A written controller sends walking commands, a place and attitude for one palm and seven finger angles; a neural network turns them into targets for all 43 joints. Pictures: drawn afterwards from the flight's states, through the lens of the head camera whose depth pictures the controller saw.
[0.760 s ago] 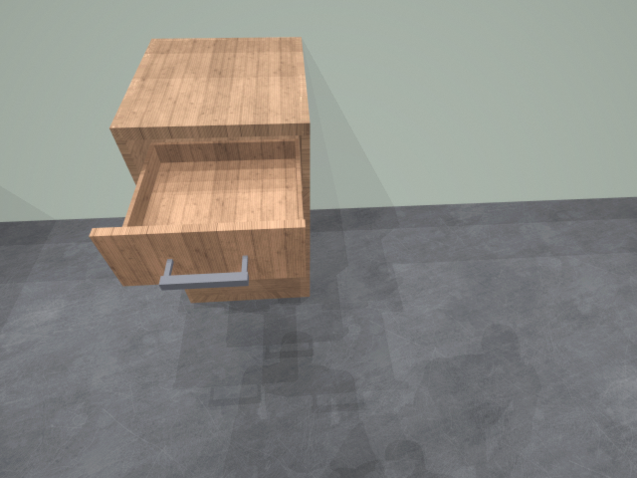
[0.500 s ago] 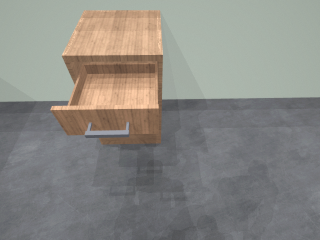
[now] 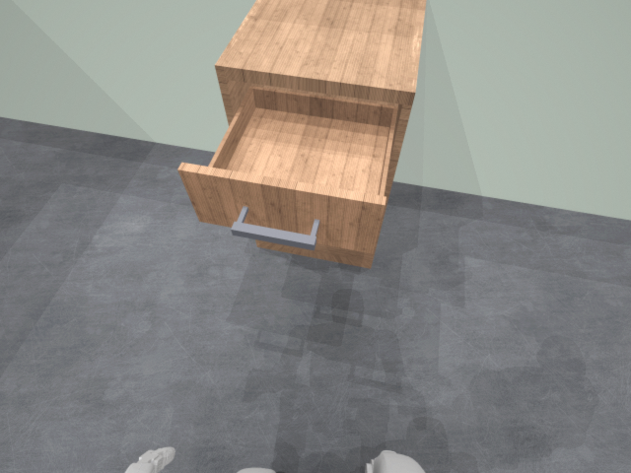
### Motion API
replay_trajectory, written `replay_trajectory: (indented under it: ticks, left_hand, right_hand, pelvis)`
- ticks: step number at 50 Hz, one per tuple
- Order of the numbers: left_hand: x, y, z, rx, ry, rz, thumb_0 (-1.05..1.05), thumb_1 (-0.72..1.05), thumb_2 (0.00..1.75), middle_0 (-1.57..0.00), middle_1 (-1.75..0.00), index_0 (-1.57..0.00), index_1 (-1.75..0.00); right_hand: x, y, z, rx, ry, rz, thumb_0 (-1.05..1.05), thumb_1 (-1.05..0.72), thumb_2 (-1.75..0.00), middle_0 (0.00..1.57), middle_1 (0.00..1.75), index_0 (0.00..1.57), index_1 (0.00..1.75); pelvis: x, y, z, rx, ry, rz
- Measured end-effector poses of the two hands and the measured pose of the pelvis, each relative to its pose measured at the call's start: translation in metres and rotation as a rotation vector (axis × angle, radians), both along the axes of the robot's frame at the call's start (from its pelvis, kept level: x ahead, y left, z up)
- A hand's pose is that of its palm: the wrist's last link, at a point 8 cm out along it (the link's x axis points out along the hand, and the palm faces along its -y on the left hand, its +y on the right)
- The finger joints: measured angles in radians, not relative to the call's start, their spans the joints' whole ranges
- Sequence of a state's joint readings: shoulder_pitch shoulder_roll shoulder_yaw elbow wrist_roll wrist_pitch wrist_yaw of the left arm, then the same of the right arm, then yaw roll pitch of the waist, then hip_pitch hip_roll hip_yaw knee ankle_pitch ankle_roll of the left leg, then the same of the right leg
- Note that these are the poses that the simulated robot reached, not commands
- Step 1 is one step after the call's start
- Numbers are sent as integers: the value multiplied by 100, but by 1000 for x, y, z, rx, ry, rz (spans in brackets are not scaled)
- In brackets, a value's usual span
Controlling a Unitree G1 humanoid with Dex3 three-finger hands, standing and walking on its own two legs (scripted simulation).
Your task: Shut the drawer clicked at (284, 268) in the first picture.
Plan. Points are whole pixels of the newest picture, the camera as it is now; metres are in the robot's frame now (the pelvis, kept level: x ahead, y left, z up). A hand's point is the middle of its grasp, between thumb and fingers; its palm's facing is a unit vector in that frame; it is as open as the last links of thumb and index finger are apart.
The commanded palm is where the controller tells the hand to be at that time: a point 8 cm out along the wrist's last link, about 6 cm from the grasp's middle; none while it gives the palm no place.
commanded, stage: stand and wait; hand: left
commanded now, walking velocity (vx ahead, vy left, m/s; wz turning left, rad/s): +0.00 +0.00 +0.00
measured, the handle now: (276, 227) +0.54 +0.11 -0.14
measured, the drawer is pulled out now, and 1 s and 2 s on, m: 0.28 0.28 0.28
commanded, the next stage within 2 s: turn or walk to find it in 0.24 s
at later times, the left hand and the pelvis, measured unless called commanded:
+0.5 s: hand out of the picture +0.05 +0.13 -0.18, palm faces +0.12 -0.98 -0.18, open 7.3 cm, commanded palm none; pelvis +0.06 -0.03 +0.00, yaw +3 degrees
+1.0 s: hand out of the picture +0.09 +0.15 -0.17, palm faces +0.07 -0.97 -0.21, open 7.3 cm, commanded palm none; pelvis +0.07 -0.03 +0.00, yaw +1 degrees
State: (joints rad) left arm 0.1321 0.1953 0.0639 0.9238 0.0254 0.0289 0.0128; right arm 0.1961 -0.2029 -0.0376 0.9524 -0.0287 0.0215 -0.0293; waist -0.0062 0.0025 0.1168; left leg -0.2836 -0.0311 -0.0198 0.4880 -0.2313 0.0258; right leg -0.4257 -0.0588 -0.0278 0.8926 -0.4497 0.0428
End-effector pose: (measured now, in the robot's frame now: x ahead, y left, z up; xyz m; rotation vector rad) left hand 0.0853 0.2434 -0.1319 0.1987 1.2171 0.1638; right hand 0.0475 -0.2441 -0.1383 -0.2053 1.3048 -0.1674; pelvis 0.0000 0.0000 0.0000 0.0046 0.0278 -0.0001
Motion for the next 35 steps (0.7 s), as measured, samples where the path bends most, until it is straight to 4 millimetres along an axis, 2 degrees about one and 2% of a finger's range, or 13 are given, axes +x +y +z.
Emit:
replay_trajectory:
  ticks: [4, 7, 14, 19, 24, 29, 35]
  left_hand:
    - [-2, -15, 3, 29, -9, 8, 0, 91, 90, -20, -30, -20, -30]
    - [-16, -29, 2, 35, 41, 11, 0, 91, 90, -20, -30, -20, -30]
    - [-46, -54, 1, -18, 180, 63, 0, 91, 90, -20, -30, -21, -30]
    - [-57, -61, -16, -66, 230, 121, 0, 91, 90, -20, -30, -21, -30]
    - [-47, -64, -19, -80, 225, 151, 0, 91, 90, -20, -30, -21, -30]
    - [-32, -60, -16, -61, 205, 124, 1, 92, 90, -20, -30, -21, -30]
    - [-12, -51, -13, -39, 170, 96, 1, 92, 90, -20, -30, -20, -30]
  right_hand:
    - [15, -6, -14, 54, -13, 6, 0, -91, -90, 20, 29, 20, 30]
    - [25, -10, -22, 89, -10, -9, 0, -91, -90, 20, 29, 20, 30]
    - [41, -15, -11, 90, 23, -19, 0, -91, -90, 20, 29, 20, 30]
    - [50, -15, -9, 46, 46, 6, 0, -92, -90, 20, 29, 20, 30]
    - [54, -15, -7, 21, 78, 25, 0, -92, -90, 20, 29, 20, 30]
    - [57, -15, -9, 27, 71, -1, 0, -93, -90, 20, 29, 20, 30]
    - [49, -13, -8, 33, 74, -19, 0, -93, -90, 20, 29, 20, 30]
  pelvis:
    - [9, -18, -6, 25, 1, 7]
    - [16, -26, -7, 16, -12, 13]
    - [37, -35, 3, 17, 1, 2]
    - [50, -34, -3, 4, -7, 30]
    - [61, -35, -3, 5, -14, 45]
    - [68, -34, -2, 0, -20, 39]
    - [72, -33, -1, 2, -30, 31]
